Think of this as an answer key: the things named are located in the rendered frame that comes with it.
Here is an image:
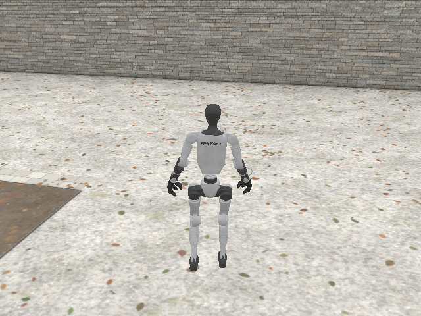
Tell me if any robot right thigh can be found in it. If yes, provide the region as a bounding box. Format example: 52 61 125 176
218 184 232 226

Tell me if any left robot forearm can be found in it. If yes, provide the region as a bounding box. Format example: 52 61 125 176
170 157 184 183

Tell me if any robot right upper arm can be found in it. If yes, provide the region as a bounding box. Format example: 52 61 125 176
226 133 244 169

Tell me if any left robot hand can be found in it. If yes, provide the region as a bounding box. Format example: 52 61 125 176
167 180 182 196

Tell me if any right robot forearm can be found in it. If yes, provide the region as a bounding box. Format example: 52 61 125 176
237 160 250 183

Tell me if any right robot hand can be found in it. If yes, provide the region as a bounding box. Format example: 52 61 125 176
237 179 252 194

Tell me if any robot right shin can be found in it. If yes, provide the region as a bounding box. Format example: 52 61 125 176
219 215 229 259

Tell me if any robot left upper arm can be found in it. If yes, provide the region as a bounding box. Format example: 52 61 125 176
178 132 199 168

